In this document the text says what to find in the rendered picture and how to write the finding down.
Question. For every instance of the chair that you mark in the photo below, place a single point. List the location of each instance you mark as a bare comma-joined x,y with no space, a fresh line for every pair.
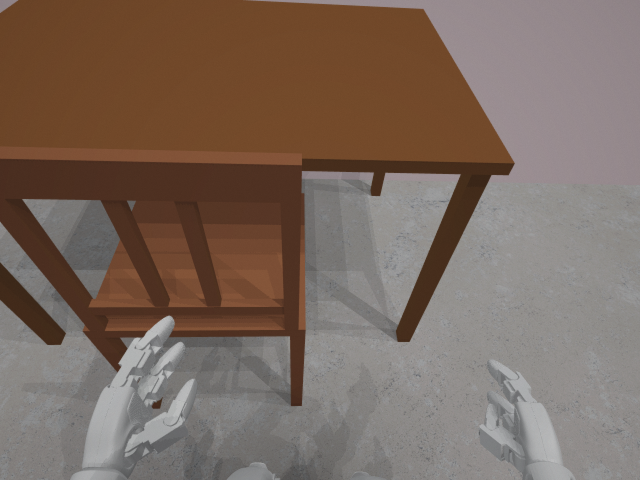
215,239

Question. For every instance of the table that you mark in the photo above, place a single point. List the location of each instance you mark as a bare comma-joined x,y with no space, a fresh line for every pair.
351,88

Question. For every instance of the left robot hand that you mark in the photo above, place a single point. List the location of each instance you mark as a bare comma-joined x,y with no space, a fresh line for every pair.
124,405

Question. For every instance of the right robot hand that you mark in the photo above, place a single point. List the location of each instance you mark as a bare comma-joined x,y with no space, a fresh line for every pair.
527,434

